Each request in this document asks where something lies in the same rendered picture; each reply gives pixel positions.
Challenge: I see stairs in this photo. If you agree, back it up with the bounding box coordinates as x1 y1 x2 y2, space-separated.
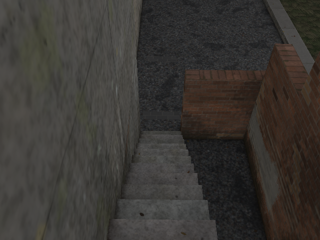
107 131 218 240

